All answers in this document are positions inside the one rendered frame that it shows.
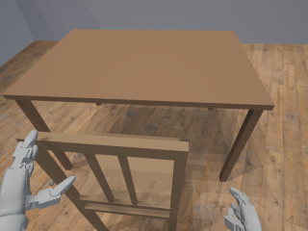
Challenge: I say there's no left robot hand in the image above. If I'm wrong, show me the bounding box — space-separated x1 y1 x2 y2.
0 129 76 217

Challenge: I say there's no right robot hand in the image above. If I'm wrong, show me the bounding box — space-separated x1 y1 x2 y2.
224 187 263 231

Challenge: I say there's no robot left forearm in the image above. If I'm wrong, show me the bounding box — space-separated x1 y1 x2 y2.
0 214 29 231

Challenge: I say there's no chair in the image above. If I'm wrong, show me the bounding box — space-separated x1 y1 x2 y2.
15 130 189 231

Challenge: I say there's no table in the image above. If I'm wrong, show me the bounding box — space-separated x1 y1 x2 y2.
2 29 275 182

